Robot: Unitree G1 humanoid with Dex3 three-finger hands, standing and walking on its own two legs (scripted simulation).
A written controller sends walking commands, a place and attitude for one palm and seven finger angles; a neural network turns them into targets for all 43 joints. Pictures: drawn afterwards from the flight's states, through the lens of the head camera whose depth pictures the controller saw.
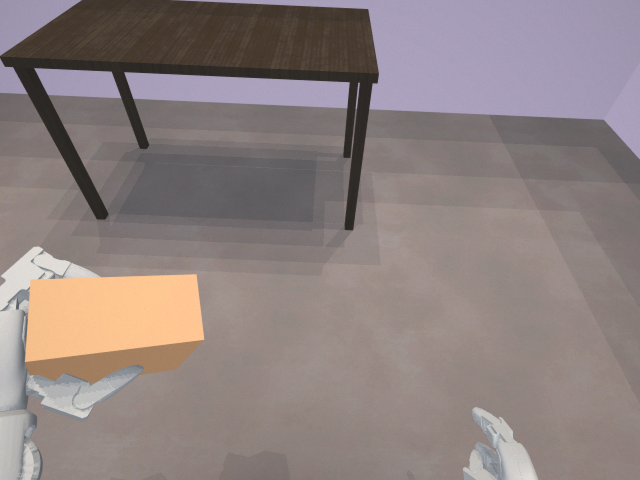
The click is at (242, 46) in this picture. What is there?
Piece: table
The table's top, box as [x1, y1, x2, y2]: [0, 0, 378, 83]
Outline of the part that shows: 0,56 5,66 377,83 378,76 367,9 180,0 81,0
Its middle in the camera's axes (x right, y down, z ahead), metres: -0.41 -0.76 +1.43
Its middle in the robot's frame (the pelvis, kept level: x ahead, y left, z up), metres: +1.55 +0.48 -0.07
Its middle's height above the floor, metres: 0.71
